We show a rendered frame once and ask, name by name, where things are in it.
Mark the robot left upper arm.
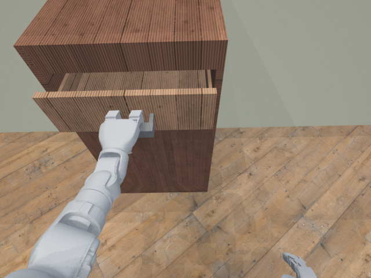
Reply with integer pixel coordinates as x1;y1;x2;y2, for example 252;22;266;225
4;222;100;278

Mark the handle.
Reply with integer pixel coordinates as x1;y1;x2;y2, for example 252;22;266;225
138;114;155;138

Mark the right robot hand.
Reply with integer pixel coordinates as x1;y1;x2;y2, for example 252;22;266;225
281;252;317;278

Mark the drawer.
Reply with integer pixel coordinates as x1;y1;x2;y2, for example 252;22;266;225
32;69;217;132

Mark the left robot forearm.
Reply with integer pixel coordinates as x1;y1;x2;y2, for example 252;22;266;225
27;148;129;268

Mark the left robot hand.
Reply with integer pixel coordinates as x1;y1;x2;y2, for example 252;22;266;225
99;110;144;154

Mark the cabinet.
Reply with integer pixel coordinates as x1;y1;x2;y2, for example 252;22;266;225
13;0;228;193

